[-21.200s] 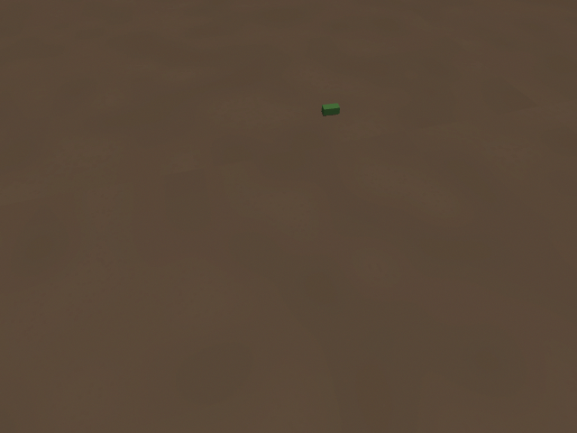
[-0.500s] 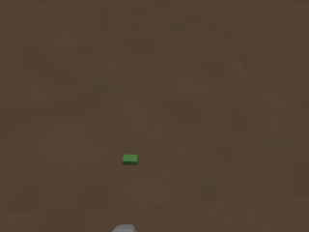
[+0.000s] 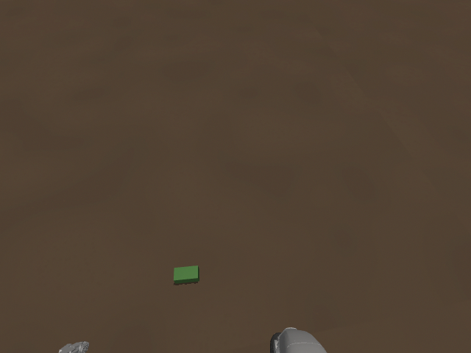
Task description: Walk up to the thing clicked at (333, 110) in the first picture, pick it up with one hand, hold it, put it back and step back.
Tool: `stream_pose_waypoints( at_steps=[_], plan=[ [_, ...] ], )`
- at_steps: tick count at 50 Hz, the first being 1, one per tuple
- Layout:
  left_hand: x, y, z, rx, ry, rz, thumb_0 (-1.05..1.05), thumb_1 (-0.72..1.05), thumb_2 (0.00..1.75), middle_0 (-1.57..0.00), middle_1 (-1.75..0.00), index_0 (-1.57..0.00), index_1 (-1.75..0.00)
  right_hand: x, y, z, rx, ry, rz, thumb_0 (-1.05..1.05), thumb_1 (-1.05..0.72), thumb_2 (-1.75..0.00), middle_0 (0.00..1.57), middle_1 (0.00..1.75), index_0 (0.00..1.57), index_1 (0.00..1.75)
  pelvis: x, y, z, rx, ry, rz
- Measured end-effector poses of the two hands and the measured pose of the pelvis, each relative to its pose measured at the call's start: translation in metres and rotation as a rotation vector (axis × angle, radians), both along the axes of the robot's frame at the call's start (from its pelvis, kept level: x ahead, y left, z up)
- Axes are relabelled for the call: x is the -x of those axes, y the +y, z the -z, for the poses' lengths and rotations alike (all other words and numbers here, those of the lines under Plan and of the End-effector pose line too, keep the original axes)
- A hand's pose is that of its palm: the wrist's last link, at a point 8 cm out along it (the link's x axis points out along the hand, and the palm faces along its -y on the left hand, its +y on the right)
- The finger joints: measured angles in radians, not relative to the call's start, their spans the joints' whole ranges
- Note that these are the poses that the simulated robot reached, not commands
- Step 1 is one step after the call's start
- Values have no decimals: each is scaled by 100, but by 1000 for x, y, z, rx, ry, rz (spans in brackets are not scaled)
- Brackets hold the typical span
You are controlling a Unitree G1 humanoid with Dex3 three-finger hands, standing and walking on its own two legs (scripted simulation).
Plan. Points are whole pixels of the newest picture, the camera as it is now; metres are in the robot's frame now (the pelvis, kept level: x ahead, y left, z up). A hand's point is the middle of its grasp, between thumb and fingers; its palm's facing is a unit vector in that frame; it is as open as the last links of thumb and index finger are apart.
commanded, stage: walk up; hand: left
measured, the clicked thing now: (186, 274) +0.47 +0.24 -0.73
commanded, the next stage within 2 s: none
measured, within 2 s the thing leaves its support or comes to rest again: neither
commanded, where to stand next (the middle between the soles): +0.09 -0.01 m, yaw +2 degrees
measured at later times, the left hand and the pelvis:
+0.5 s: hand (121, 342) +0.16 +0.24 -0.16, palm faces +0.05 -0.94 -0.34, open 7.4 cm; pelvis +0.06 -0.02 -0.01, yaw +3 degrees
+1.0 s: hand out of the picture +0.06 +0.26 -0.13, palm faces +0.06 -0.91 -0.41, open 7.4 cm; pelvis +0.03 -0.02 +0.00, yaw +4 degrees
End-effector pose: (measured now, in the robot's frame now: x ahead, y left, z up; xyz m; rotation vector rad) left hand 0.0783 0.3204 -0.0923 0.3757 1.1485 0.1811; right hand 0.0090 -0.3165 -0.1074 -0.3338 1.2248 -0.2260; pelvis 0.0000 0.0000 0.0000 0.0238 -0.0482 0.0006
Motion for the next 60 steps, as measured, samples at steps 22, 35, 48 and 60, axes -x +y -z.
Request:
stream_pose_waypoints(
  at_steps=[22,35,48,60],
  plan=[
    [-77,-37,26,47,-70,-72,0,90,90,-21,-30,-21,-30,-130,-15,-2,52,-19,-95,0,-90,-90,21,30,21,30,-61,-21,8,10,2,-55],
    [-3,-40,16,-25,39,-131,0,90,90,-21,-30,-20,-30,-162,-20,4,5,-105,-147,1,-90,-90,21,30,21,30,-35,-38,5,76,-1,-58],
    [32,-29,0,-35,13,-125,1,90,90,-21,-30,-21,-30,-133,-10,1,-56,-103,-137,1,-90,-90,21,30,21,30,-26,-30,-4,24,-19,-67],
    [5,-1,6,-7,35,-83,1,90,90,-21,-30,-20,-30,-80,-4,-20,19,-14,-61,1,-90,-90,21,30,21,30,-32,-7,-12,32,-14,-50]
  ],
)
